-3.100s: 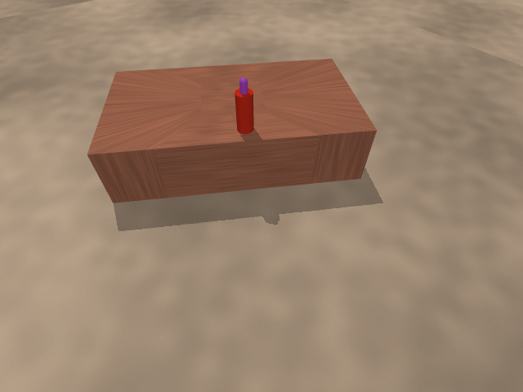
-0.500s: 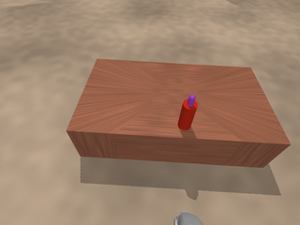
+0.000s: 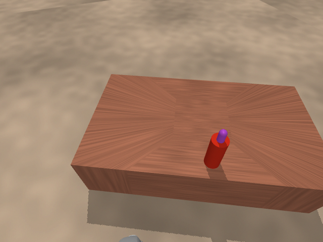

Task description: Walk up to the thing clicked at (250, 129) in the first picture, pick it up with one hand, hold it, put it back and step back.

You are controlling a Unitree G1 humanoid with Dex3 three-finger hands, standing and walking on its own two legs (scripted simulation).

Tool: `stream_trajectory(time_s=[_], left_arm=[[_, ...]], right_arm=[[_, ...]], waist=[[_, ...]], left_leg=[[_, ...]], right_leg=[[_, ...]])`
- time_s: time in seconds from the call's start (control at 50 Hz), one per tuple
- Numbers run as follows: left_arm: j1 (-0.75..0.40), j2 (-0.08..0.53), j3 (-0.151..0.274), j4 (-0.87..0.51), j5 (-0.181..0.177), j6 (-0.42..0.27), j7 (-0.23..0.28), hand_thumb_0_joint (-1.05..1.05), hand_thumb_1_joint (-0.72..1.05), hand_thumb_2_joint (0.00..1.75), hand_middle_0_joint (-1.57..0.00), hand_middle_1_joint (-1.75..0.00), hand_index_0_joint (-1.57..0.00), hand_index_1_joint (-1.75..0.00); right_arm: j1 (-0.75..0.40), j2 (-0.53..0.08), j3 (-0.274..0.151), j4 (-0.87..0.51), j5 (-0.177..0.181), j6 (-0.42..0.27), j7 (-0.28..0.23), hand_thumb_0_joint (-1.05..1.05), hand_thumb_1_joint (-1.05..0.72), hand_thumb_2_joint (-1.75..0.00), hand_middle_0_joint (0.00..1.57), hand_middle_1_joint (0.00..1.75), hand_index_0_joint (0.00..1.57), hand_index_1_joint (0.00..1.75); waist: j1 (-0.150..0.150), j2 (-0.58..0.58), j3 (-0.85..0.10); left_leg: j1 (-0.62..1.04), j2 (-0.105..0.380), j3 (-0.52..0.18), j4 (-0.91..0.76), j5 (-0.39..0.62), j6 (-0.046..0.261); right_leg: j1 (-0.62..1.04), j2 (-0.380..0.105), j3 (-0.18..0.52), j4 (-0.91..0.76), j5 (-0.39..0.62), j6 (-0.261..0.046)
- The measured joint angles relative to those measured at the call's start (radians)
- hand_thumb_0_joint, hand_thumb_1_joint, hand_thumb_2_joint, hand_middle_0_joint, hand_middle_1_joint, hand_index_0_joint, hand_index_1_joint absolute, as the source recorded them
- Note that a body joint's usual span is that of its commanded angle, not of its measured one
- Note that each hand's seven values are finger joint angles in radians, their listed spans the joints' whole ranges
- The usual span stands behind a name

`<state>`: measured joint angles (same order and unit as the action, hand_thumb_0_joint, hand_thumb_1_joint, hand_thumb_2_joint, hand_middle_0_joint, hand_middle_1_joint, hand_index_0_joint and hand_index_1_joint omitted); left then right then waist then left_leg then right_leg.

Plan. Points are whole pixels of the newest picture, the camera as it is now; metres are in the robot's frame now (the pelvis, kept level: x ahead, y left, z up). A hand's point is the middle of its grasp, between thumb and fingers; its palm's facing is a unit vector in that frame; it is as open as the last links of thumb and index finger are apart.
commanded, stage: walk up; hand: right
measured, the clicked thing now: (217, 147) +0.56 -0.23 -0.30
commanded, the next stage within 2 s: stand in 1.66 s
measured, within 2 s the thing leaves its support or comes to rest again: neither
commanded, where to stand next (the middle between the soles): +0.15 +0.00 m, yaw -2 degrees
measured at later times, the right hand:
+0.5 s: hand out of the picture +0.15 -0.25 -0.16, palm faces +0.02 +0.95 -0.33, open 7.4 cm
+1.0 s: hand (265, 237) +0.17 -0.26 -0.13, palm faces +0.03 +0.93 -0.35, open 7.4 cm
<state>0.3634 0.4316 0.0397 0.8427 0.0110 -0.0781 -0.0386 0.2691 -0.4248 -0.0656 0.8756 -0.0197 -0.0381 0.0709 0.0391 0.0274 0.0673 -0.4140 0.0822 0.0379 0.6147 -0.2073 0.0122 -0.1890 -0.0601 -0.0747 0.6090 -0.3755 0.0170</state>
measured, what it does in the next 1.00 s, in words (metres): steps on the spot: right foot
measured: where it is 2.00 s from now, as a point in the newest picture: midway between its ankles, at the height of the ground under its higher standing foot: outside the picture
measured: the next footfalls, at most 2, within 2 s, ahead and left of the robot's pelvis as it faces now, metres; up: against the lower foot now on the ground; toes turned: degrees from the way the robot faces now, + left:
right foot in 0.34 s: +0.16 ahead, -0.13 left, +0.00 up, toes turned -4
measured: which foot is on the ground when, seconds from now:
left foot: down 0.00-1.00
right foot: down 0.00-0.02, up 0.04-0.32, down 0.34-1.00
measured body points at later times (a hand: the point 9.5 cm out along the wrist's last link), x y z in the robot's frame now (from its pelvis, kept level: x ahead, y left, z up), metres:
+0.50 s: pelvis +0.07 +0.01 +0.00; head +0.09 +0.00 +0.44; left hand +0.16 +0.32 -0.12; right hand +0.15 -0.30 -0.13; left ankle +0.11 +0.13 -0.72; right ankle +0.12 -0.13 -0.72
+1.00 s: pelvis +0.09 +0.01 +0.02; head +0.09 +0.01 +0.47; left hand +0.20 +0.30 -0.11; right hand +0.17 -0.31 -0.10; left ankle +0.11 +0.13 -0.72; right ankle +0.12 -0.13 -0.72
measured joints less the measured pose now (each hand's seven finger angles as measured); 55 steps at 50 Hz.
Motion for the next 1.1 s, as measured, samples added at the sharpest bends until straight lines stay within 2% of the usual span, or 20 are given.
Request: stream_trajectory(time_s=[0.02, 0.04, 0.1, 0.16, 0.28, 0.34, 0.38, 0.42, 0.48, 0.62, 0.78, 1.1], left_arm=[[0.000, 0.007, -0.001, 0.004, 0.000, 0.006, 0.004, 0.01, 0.89, 0.90, -0.20, -0.30, -0.21, -0.30], [-0.007, 0.011, -0.001, 0.013, -0.003, 0.015, 0.009, 0.01, 0.89, 0.90, -0.20, -0.30, -0.21, -0.30], [-0.035, 0.006, -0.008, 0.038, -0.006, 0.039, 0.024, 0.01, 0.90, 0.90, -0.20, -0.30, -0.20, -0.30], [-0.058, 0.011, -0.009, 0.048, -0.012, 0.039, 0.028, 0.01, 0.90, 0.90, -0.20, -0.30, -0.20, -0.30], [-0.084, -0.004, -0.003, 0.067, -0.007, 0.040, 0.030, 0.01, 0.90, 0.90, -0.20, -0.30, -0.20, -0.30], [-0.098, -0.009, 0.001, 0.087, -0.003, 0.039, 0.035, 0.01, 0.90, 0.90, -0.20, -0.30, -0.20, -0.30], [-0.115, -0.023, 0.001, 0.108, 0.004, 0.041, 0.039, 0.01, 0.90, 0.90, -0.20, -0.30, -0.20, -0.30], [-0.137, -0.033, -0.012, 0.125, 0.003, 0.048, 0.035, 0.01, 0.90, 0.90, -0.20, -0.30, -0.20, -0.30], [-0.174, -0.054, -0.029, 0.145, 0.000, 0.058, 0.032, 0.01, 0.90, 0.90, -0.20, -0.30, -0.20, -0.30], [-0.252, -0.075, -0.041, 0.195, -0.010, 0.052, 0.025, 0.01, 0.90, 0.90, -0.20, -0.30, -0.20, -0.30], [-0.317, -0.080, -0.041, 0.255, -0.018, 0.058, 0.026, 0.01, 0.90, 0.90, -0.20, -0.30, -0.20, -0.30], [-0.308, -0.086, -0.030, 0.331, -0.004, 0.066, 0.021, 0.01, 0.90, 0.90, -0.20, -0.30, -0.20, -0.30]], right_arm=[[-0.006, 0.004, -0.002, 0.001, 0.000, -0.007, -0.006, 0.01, -0.90, -0.90, 0.20, 0.30, 0.21, 0.30], [-0.015, 0.010, -0.003, 0.000, -0.002, -0.013, -0.012, 0.01, -0.90, -0.90, 0.20, 0.30, 0.21, 0.30], [-0.030, 0.023, 0.003, -0.021, 0.010, -0.021, -0.021, 0.00, -0.90, -0.90, 0.20, 0.30, 0.21, 0.30], [-0.032, 0.042, 0.020, -0.033, 0.015, -0.019, -0.032, 0.00, -0.90, -0.90, 0.20, 0.30, 0.21, 0.30], [-0.040, 0.034, 0.038, -0.025, 0.012, -0.001, -0.050, 0.00, -0.90, -0.90, 0.20, 0.30, 0.21, 0.30], [-0.051, 0.029, 0.045, -0.011, 0.024, 0.018, -0.055, 0.00, -0.90, -0.90, 0.20, 0.30, 0.21, 0.30], [-0.073, 0.031, 0.046, 0.013, 0.032, 0.034, -0.061, 0.00, -0.90, -0.90, 0.20, 0.30, 0.21, 0.30], [-0.091, 0.040, 0.047, 0.037, 0.036, 0.043, -0.065, 0.01, -0.90, -0.90, 0.20, 0.30, 0.21, 0.30], [-0.110, 0.049, 0.052, 0.077, 0.038, 0.040, -0.062, 0.01, -0.90, -0.90, 0.20, 0.30, 0.21, 0.30], [-0.131, 0.075, 0.079, 0.185, 0.030, 0.030, -0.051, 0.01, -0.90, -0.90, 0.20, 0.30, 0.21, 0.30], [-0.169, 0.070, 0.075, 0.260, 0.026, 0.024, -0.057, 0.01, -0.90, -0.90, 0.20, 0.30, 0.21, 0.30], [-0.210, 0.061, 0.062, 0.298, 0.018, 0.028, -0.058, 0.00, -0.90, -0.90, 0.20, 0.30, 0.21, 0.30]], waist=[[-0.002, -0.019, 0.002], [-0.001, -0.041, 0.009], [-0.014, -0.050, 0.023], [-0.023, -0.066, 0.033], [-0.035, -0.057, 0.040], [-0.031, -0.045, 0.037], [-0.029, -0.021, 0.039], [-0.027, -0.018, 0.035], [-0.028, -0.012, 0.031], [-0.034, -0.019, 0.008], [-0.040, -0.031, 0.000], [-0.032, -0.031, -0.024]], left_leg=[[0.012, -0.016, 0.007, -0.006, 0.042, -0.001], [0.014, -0.031, 0.022, 0.020, 0.028, -0.001], [0.027, -0.027, 0.029, 0.057, -0.026, 0.008], [0.066, -0.026, 0.035, 0.014, -0.025, 0.012], [0.090, -0.022, 0.046, 0.022, -0.058, 0.007], [0.071, -0.015, 0.047, 0.100, -0.111, -0.007], [0.064, -0.003, 0.037, 0.137, -0.141, -0.014], [0.069, -0.026, 0.026, 0.138, -0.183, -0.006], [0.097, -0.042, 0.031, 0.076, -0.102, -0.011], [0.164, -0.046, 0.032, -0.055, -0.061, -0.017], [0.236, -0.049, 0.032, -0.177, -0.008, -0.020], [0.287, -0.047, 0.029, -0.274, 0.037, -0.024]], right_leg=[[-0.006, -0.018, 0.007, 0.045, -0.034, 0.001], [-0.028, -0.038, 0.022, 0.113, -0.051, -0.015], [-0.136, 0.005, 0.076, 0.366, -0.126, -0.048], [-0.216, 0.017, 0.073, 0.436, -0.102, -0.057], [-0.228, 0.002, 0.040, 0.207, -0.010, -0.038], [-0.170, 0.014, 0.035, 0.063, 0.110, -0.042], [-0.170, 0.026, 0.031, 0.082, 0.105, -0.019], [-0.177, 0.017, 0.038, 0.102, 0.086, -0.015], [-0.169, 0.007, 0.048, 0.086, 0.089, -0.003], [-0.102, 0.009, 0.044, -0.044, 0.142, 0.000], [-0.029, 0.013, 0.039, -0.164, 0.192, 0.001], [0.029, 0.020, 0.031, -0.272, 0.242, 0.001]])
